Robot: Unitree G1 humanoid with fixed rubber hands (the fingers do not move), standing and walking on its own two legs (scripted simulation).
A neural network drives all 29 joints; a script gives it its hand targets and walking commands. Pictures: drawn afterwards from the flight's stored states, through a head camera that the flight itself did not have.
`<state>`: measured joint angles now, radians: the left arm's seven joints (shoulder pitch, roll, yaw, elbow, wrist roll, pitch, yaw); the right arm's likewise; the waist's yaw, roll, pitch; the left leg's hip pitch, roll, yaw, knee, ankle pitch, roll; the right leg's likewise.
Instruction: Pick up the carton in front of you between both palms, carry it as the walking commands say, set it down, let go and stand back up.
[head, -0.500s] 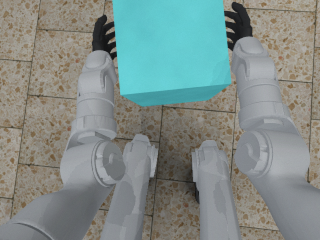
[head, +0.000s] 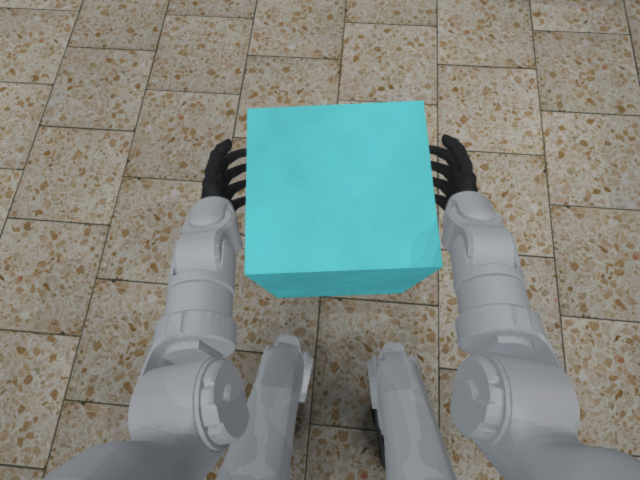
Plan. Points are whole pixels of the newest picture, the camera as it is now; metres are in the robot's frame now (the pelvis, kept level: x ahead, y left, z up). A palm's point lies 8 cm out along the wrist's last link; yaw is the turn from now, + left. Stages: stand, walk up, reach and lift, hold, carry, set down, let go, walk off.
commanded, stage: reach and lift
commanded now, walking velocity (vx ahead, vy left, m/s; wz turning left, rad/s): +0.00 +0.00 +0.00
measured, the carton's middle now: (337, 216) +0.44 +0.02 -0.11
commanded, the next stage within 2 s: hold in 1.84 s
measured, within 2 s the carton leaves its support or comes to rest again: neither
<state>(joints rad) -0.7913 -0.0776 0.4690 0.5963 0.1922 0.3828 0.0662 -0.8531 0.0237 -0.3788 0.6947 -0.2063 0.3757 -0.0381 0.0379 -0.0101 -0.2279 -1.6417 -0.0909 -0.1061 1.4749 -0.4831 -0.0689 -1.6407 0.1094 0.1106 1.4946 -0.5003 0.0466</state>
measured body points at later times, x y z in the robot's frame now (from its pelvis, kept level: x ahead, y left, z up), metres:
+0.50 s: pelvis +0.05 +0.00 +0.14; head +0.13 +0.00 +0.58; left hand +0.40 +0.16 +0.10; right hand +0.41 -0.14 +0.10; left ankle +0.08 +0.14 -0.55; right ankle +0.08 -0.13 -0.55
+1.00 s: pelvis +0.07 +0.01 +0.19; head +0.03 +0.01 +0.64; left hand +0.37 +0.16 +0.21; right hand +0.37 -0.14 +0.21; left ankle +0.09 +0.14 -0.55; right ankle +0.08 -0.13 -0.55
